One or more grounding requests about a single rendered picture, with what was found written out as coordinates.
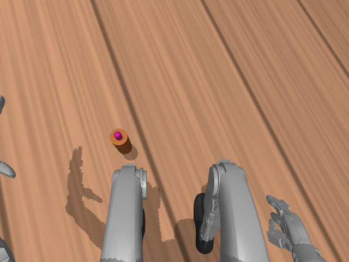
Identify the left robot arm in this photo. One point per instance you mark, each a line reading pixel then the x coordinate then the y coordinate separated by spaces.
pixel 5 252

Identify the bottle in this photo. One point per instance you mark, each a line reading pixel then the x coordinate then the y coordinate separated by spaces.
pixel 121 141

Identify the right robot hand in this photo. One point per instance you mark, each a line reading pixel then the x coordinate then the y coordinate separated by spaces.
pixel 293 230

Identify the right robot arm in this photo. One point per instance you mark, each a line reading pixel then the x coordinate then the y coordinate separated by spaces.
pixel 306 253

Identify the right robot foot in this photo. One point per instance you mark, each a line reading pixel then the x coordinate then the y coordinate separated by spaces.
pixel 201 245

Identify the left robot hand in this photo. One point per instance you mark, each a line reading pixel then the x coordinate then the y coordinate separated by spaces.
pixel 5 169

